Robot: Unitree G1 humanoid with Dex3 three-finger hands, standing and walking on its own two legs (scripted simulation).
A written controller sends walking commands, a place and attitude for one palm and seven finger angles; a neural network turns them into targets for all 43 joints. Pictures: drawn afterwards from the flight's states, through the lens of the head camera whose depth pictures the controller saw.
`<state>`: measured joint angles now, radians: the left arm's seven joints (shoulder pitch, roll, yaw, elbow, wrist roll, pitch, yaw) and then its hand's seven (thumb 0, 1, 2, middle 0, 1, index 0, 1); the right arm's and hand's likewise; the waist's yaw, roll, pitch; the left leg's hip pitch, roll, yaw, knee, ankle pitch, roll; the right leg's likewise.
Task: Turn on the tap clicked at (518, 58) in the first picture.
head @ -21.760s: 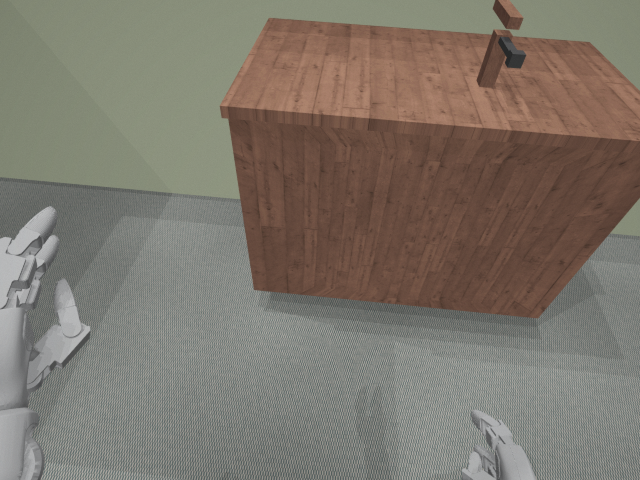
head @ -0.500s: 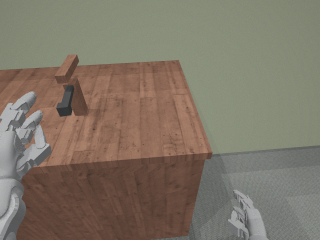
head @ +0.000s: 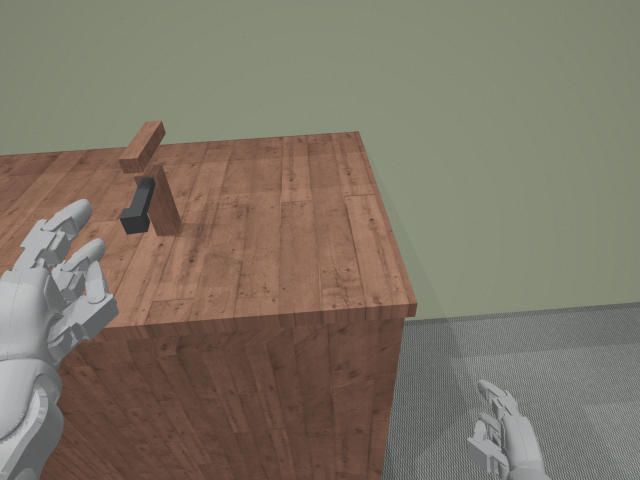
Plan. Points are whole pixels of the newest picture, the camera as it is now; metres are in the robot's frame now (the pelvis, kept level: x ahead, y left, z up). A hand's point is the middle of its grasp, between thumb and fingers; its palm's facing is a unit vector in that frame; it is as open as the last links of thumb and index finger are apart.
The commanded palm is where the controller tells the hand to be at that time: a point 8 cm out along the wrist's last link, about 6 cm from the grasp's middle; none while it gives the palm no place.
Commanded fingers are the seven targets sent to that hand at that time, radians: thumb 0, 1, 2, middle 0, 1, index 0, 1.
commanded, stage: turn the palm inward beside the body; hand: left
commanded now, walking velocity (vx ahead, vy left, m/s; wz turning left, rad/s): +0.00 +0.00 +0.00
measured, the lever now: (135, 220) +0.37 +0.33 +0.17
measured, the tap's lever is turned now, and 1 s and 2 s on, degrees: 7 7 7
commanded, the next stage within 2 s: reach beside the lever's end, fingers flat in 0.44 s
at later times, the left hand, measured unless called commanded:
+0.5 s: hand (139, 282) +0.21 +0.21 +0.22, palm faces +0.41 -0.90 -0.16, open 7.4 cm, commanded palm +0.16 +0.26 +0.23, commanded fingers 0.00 0.90 0.90 -0.20 -0.30 -0.20 -0.30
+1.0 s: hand (130, 257) +0.26 +0.25 +0.21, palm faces +0.42 -0.90 -0.13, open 7.4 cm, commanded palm +0.20 +0.30 +0.21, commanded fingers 0.00 0.90 0.90 -0.20 -0.29 -0.20 -0.29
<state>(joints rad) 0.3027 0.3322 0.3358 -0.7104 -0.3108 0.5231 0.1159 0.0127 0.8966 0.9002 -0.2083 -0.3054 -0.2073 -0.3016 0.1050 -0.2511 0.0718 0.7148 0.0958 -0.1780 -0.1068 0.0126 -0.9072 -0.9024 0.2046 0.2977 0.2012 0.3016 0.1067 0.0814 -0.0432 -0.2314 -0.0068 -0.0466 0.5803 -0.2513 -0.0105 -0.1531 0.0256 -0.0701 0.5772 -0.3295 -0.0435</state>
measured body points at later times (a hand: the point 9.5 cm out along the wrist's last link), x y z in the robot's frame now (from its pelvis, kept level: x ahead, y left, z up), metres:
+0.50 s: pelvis +0.03 -0.01 +0.00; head -0.02 -0.05 +0.45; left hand +0.19 +0.26 +0.23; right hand +0.25 -0.22 -0.06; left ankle +0.05 +0.13 -0.73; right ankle +0.00 -0.09 -0.73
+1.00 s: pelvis +0.01 -0.01 +0.00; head -0.02 -0.04 +0.45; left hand +0.23 +0.30 +0.22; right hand +0.23 -0.24 -0.07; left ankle +0.05 +0.13 -0.73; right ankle +0.00 -0.09 -0.73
